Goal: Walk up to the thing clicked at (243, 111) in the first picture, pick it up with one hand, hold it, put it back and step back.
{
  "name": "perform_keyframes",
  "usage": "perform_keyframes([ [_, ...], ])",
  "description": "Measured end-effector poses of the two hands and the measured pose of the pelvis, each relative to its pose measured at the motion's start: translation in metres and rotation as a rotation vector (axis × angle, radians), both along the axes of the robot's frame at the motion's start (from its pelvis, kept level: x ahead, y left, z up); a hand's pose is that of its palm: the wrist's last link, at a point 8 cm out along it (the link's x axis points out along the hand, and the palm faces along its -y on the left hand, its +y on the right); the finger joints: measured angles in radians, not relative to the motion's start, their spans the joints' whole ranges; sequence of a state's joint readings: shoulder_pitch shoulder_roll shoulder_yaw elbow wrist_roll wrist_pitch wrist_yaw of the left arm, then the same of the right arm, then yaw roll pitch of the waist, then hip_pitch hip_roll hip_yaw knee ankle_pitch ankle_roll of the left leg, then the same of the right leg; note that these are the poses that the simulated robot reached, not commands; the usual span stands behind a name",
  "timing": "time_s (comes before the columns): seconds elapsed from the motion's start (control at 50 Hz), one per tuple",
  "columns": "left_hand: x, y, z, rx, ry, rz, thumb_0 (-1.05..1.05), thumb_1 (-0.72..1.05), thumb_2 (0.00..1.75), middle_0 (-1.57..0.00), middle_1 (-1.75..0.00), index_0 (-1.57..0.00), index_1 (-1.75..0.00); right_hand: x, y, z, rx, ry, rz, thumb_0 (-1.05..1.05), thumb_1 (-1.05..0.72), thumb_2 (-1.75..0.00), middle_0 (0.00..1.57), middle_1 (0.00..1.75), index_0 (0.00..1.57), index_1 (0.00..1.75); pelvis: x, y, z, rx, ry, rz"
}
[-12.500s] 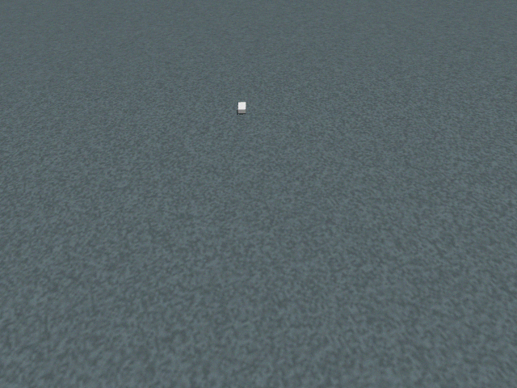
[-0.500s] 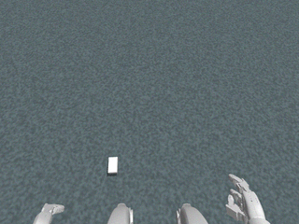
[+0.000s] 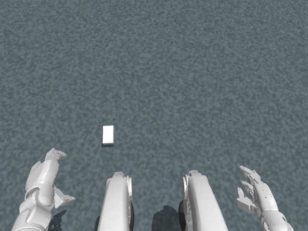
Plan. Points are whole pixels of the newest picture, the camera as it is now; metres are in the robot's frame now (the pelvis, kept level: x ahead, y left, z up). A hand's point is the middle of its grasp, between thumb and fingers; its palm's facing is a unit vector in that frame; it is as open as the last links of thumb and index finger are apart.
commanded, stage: rise first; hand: left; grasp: from above
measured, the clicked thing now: (108, 134) +0.51 +0.23 -0.53
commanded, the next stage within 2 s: none
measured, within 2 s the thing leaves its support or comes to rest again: neither
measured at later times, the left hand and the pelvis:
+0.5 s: hand (78, 152) +0.37 +0.29 -0.29, palm faces -0.48 -0.13 -0.87, open 13.9 cm; pelvis -0.05 +0.00 -0.15, yaw -4 degrees
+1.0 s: hand (85, 143) +0.42 +0.29 -0.35, palm faces -0.45 -0.03 -0.89, open 14.1 cm; pelvis -0.04 +0.01 -0.20, yaw -5 degrees
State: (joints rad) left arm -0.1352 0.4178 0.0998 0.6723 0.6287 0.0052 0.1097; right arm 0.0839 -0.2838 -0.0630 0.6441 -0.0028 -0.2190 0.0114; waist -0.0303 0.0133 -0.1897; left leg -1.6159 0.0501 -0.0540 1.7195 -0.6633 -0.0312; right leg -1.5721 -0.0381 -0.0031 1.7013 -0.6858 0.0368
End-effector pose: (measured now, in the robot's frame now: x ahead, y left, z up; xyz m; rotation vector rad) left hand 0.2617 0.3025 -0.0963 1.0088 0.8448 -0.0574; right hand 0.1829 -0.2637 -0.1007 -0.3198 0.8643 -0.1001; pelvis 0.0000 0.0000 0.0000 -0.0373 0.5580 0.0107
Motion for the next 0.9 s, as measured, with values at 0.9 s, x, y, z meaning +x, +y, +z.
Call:
perform_keyframes([
  [0.9, 0.161, -0.013, -0.187, 0.349, -0.151, -0.561, 0.00, -0.49, 0.99, -0.07, -0.99, -0.07, -0.98, -0.185, -0.009, -0.190, -0.066, 0.556, -0.120, 0.01, -0.88, -0.89, 0.21, 0.30, 0.20, 0.30, -0.047, 0.009, -0.192, -0.074, 0.032, -0.040],
])
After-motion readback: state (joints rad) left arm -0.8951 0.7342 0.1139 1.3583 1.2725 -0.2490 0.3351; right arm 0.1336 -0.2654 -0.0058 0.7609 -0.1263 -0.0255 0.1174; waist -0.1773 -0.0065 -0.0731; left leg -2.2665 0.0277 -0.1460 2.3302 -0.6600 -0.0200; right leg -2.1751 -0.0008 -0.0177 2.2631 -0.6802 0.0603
